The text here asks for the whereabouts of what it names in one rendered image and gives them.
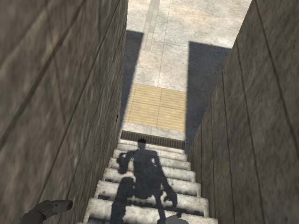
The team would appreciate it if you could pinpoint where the left robot hand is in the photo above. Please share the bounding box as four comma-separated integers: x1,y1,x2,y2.
19,200,73,224

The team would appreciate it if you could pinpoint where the right robot shin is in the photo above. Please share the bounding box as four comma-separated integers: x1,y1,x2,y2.
165,215,189,224

